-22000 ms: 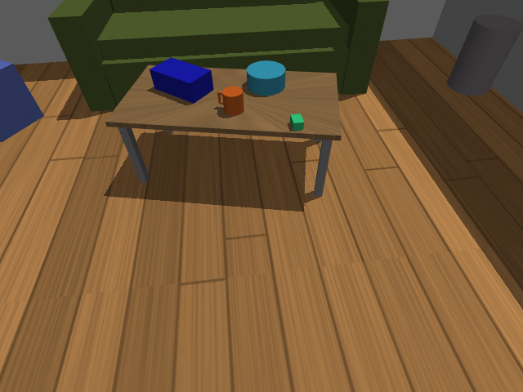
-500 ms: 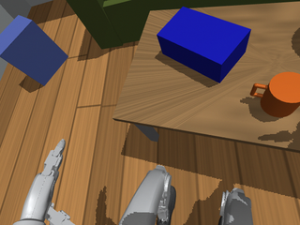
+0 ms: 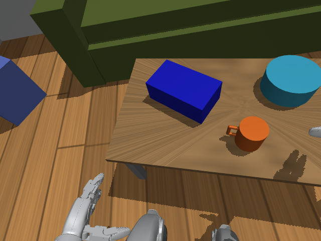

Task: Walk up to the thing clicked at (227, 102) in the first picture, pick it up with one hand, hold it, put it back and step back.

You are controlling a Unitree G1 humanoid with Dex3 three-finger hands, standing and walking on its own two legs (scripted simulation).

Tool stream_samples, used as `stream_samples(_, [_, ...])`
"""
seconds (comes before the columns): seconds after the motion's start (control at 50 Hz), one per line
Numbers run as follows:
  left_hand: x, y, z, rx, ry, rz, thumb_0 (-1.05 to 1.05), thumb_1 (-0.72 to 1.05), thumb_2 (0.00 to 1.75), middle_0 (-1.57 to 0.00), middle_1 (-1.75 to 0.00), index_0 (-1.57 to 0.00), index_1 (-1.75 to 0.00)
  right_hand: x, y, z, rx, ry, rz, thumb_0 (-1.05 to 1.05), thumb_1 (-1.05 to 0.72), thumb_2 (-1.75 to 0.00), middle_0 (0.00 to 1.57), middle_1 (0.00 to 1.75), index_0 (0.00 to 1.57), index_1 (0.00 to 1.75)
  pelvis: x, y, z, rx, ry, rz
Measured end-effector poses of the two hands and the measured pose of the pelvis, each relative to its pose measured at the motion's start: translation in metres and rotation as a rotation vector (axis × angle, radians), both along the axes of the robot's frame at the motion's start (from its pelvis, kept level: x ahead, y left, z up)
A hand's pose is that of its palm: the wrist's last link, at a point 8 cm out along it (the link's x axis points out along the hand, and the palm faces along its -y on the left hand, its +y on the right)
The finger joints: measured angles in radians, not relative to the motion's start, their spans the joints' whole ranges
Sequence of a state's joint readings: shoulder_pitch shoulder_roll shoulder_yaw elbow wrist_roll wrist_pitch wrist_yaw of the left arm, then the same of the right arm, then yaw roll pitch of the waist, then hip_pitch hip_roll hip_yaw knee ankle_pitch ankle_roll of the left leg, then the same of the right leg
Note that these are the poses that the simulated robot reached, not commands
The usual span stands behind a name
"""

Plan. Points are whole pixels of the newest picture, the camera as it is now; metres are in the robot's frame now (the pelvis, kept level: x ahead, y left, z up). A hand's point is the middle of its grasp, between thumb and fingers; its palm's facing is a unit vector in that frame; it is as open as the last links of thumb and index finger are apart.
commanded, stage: home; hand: right
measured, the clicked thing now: (245, 133) +0.51 -0.18 -0.22
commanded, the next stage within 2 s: none
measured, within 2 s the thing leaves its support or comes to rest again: neither
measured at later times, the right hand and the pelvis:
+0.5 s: hand (295, 202) +0.26 -0.21 -0.02, palm faces +0.19 +0.95 -0.26, open 17.2 cm; pelvis +0.04 +0.00 +0.05, yaw -2 degrees
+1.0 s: hand out of the picture +0.18 -0.17 -0.01, palm faces +0.18 +0.95 -0.27, open 17.4 cm; pelvis +0.02 +0.02 +0.05, yaw -3 degrees
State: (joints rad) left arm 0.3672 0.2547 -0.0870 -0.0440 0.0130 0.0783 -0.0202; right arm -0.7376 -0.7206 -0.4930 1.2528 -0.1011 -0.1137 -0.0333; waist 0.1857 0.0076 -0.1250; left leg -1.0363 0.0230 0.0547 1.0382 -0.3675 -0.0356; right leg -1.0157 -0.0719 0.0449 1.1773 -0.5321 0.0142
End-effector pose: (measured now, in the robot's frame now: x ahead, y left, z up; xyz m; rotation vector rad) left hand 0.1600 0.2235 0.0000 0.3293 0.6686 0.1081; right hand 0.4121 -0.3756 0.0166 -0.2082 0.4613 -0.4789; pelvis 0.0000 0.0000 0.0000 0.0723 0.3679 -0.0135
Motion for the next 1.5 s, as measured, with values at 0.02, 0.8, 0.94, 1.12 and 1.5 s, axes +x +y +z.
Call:
stream_samples(0.02, [0.005, -0.008, 0.003, -0.033, -0.021, -0.014, 0.00, 0.08, 0.44, -0.12, -0.16, -0.12, -0.17, -0.006, 0.001, 0.001, -0.006, 0.020, 0.008, -0.01, 0.47, -0.09, 0.06, 0.06, 0.06, 0.07, 0.002, -0.001, 0.003, -0.001, -0.010, -0.002])
stream_samples(0.8, [0.023, 0.020, -0.029, -0.065, 0.081, 0.123, 0.02, 0.87, 0.88, -0.20, -0.29, -0.20, -0.30, -0.255, 0.157, -0.007, 0.117, 0.264, 0.148, -0.01, 0.53, -0.06, 0.06, 0.06, 0.06, 0.06, 0.026, 0.017, 0.045, -0.052, -0.256, -0.037])
stream_samples(0.94, [0.022, 0.025, -0.022, -0.057, 0.010, 0.114, 0.02, 0.88, 0.89, -0.20, -0.29, -0.20, -0.30, -0.251, 0.160, 0.000, 0.099, 0.231, 0.159, -0.01, 0.53, -0.06, 0.06, 0.05, 0.06, 0.06, 0.019, 0.019, 0.045, -0.056, -0.271, -0.033])
stream_samples(1.12, [0.021, 0.022, -0.017, -0.054, -0.033, 0.099, 0.02, 0.90, 0.90, -0.20, -0.29, -0.20, -0.30, -0.262, 0.161, -0.004, 0.115, 0.258, 0.159, -0.01, 0.54, -0.05, 0.06, 0.05, 0.05, 0.05, 0.014, 0.018, 0.045, -0.055, -0.277, -0.034])
stream_samples(1.5, [0.018, 0.011, -0.019, -0.050, -0.036, 0.090, 0.02, 0.90, 0.90, -0.20, -0.30, -0.20, -0.30, -0.257, 0.151, -0.003, 0.110, 0.260, 0.166, -0.01, 0.54, -0.06, 0.05, 0.05, 0.05, 0.05, 0.016, 0.009, 0.045, -0.046, -0.275, -0.032])
